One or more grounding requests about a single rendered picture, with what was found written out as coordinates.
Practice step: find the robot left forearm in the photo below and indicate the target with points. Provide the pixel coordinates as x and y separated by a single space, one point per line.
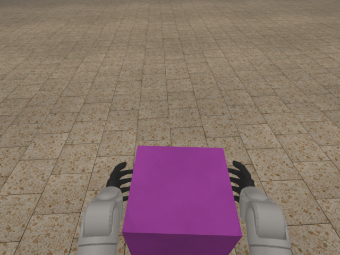
100 223

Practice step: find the carton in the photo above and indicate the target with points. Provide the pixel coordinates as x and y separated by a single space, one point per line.
181 203

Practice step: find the robot right hand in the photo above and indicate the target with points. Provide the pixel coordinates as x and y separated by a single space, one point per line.
243 180

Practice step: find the robot right forearm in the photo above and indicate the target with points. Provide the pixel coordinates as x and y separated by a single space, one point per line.
266 225

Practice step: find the robot left hand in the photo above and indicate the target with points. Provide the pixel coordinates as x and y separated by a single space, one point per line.
115 176

